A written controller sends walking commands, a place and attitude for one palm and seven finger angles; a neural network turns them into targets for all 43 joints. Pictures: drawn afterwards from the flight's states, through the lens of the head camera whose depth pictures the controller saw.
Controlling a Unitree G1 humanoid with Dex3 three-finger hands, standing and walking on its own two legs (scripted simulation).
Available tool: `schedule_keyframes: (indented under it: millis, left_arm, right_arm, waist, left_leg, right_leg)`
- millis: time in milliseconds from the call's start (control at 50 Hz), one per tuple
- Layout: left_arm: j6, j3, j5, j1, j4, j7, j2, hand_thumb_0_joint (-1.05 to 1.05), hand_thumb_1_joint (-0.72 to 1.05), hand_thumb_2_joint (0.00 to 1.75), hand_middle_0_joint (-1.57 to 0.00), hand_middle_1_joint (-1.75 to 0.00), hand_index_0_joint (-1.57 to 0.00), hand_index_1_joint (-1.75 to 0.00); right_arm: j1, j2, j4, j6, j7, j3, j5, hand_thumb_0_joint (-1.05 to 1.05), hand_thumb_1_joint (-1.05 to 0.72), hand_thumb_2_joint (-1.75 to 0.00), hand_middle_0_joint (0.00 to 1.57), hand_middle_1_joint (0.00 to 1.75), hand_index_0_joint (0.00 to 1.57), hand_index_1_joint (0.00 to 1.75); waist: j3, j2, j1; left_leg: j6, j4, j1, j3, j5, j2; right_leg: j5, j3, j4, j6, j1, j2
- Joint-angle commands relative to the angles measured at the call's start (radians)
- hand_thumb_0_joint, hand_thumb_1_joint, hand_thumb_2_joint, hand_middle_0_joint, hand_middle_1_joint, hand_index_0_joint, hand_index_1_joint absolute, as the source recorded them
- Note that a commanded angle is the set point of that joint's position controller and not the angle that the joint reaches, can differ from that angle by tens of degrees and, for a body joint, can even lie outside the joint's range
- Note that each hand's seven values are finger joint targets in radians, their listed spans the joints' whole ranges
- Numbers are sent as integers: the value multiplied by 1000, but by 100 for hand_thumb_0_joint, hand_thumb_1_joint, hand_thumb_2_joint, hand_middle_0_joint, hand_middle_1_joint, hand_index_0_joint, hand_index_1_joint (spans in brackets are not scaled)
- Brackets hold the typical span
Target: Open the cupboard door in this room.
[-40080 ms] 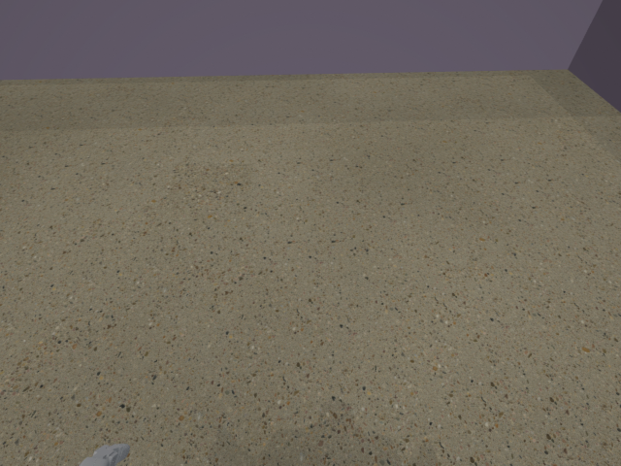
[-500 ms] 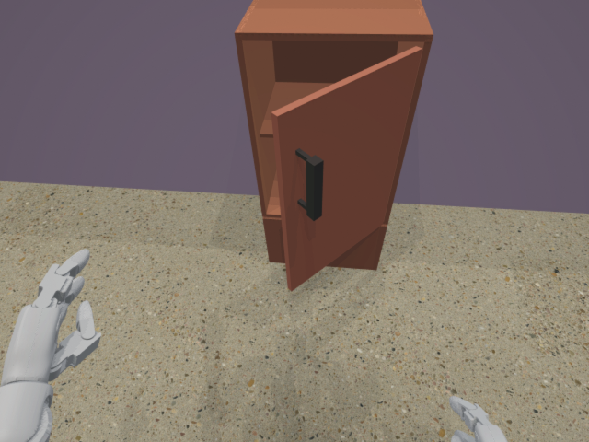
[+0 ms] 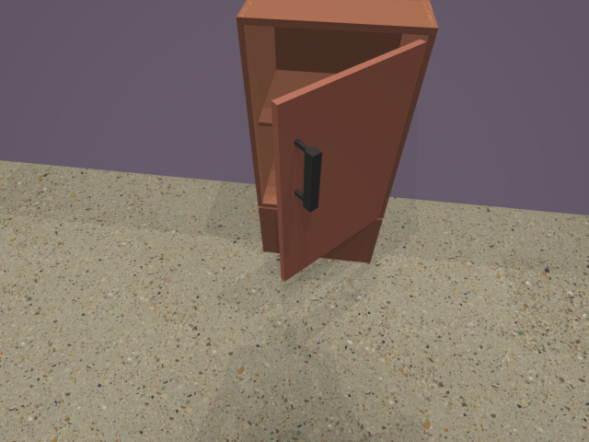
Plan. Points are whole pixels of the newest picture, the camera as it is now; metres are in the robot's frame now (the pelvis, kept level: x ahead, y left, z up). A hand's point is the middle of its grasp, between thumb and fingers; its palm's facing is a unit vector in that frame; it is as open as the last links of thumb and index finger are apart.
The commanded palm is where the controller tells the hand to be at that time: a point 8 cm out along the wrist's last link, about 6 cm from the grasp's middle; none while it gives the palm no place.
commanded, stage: let the arm hang, fingers relaxed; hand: left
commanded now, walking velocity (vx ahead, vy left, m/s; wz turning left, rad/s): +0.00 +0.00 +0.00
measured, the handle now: (305, 175) +0.62 +0.02 -0.03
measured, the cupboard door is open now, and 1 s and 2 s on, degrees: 46 46 46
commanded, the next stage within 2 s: look to check the result in 0.52 s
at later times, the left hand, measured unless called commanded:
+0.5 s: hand out of the picture +0.02 +0.16 -0.17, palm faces +0.03 -0.98 -0.17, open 7.3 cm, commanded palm none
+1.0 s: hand out of the picture +0.02 +0.16 -0.17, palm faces +0.04 -0.98 -0.17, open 7.4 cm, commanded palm none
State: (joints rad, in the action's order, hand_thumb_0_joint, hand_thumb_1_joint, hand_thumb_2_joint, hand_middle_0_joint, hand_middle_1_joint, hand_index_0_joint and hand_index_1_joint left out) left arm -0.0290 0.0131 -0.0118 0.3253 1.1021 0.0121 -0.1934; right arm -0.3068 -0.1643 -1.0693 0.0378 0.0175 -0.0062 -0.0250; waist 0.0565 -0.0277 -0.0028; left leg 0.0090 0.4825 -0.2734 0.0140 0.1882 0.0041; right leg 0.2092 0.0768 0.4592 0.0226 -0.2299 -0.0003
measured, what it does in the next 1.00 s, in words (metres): stands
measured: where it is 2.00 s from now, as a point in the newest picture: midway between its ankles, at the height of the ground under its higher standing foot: outside the picture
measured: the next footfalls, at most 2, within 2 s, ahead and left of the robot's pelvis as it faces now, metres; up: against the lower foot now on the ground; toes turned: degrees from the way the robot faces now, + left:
none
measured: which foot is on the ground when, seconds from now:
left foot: down 0.00-1.00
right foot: down 0.00-1.00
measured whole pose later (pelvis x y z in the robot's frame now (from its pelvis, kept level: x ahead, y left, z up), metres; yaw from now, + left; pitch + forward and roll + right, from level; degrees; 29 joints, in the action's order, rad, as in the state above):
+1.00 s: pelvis +0.03 +0.00 +0.00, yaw -1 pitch -1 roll +0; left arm 0.00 0.01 -0.01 0.28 1.15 0.03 -0.12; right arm -0.28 -0.13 -1.14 0.01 0.04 -0.01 -0.02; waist 0.05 -0.01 0.00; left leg 0.00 0.41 -0.18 0.00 0.21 0.01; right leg 0.24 0.06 0.42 0.02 -0.16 0.00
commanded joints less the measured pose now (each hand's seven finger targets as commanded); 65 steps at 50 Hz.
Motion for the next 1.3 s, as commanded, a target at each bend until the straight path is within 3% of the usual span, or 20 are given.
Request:
schedule_keyframes:
  millis: [0, 80, 200, 360, 480, 540, 720, 1280]
  left_arm:
    - [28, 21, 0, 2, -31, 14, -84, 0, 90, 90, -20, -30, -20, -30]
    - [29, 18, 1, 15, -8, 18, -69, 0, 90, 90, -20, -30, -20, -30]
    - [32, 20, 0, 29, 5, 23, -53, 0, 90, 90, -20, -30, -20, -30]
    - [34, 21, 2, 20, 10, 24, -35, 0, 90, 90, -20, -30, -20, -30]
    - [35, 20, 2, 17, 15, 22, -30, 0, 90, 90, -20, -30, -20, -30]
    - [36, 20, 2, 14, 16, 22, -29, 0, 90, 90, -20, -30, -20, -30]
    - [39, 16, 3, 23, 25, 23, -28, 0, 90, 90, -20, -30, -20, -30]
    - [38, 22, 4, 22, 23, 24, -32, 0, 90, 90, -20, -30, -20, -30]
  right_arm:
    - [-56, -95, 13, -25, 13, 24, 0, 0, -90, -90, 20, 30, 20, 30]
    - [-72, -74, -12, -30, 15, 18, -1, 0, -90, -90, 20, 30, 20, 30]
    - [-70, -57, -29, -36, 19, 15, 3, 0, -90, -90, 20, 30, 20, 30]
    - [-68, -32, -41, -39, 22, 14, 0, 0, -90, -90, 20, 30, 20, 30]
    - [-61, -39, -41, -38, 24, 14, 0, 0, -90, -90, 20, 30, 20, 30]
    - [-62, -41, -41, -41, 25, 14, 2, 0, -90, -90, 20, 30, 20, 30]
    - [-47, -47, -46, -41, 26, 13, 4, 0, -90, -90, 20, 30, 20, 30]
    - [-40, -58, -64, -45, 36, 14, 5, 0, -90, -90, 20, 30, 20, 30]
  waist:
    - [22, 53, 9]
    - [23, 67, 8]
    - [26, 43, -3]
    - [42, 12, 1]
    - [39, -13, 5]
    - [28, 20, 5]
    - [21, 36, 6]
    - [18, 22, 2]
  left_leg:
    - [26, -125, -7, 81, 112, -77]
    - [27, -136, -4, 78, 81, -79]
    - [27, -145, -3, 76, 31, -83]
    - [20, -146, 0, 64, 14, -77]
    - [19, -153, 10, 69, 27, -79]
    - [20, -150, 24, 69, -5, -83]
    - [20, -138, 60, 60, -55, -84]
    - [17, -118, 110, 38, -145, -97]
  right_leg:
    - [188, -122, -149, 28, -43, -98]
    - [149, -119, -136, 26, -26, -100]
    - [76, -108, -117, 21, 4, -95]
    - [56, -111, -122, 21, 8, -99]
    - [48, -111, -127, 20, 14, -94]
    - [29, -105, -126, 18, 24, -96]
    - [2, -105, -134, 16, 27, -100]
    - [-114, -116, -127, 20, 53, -99]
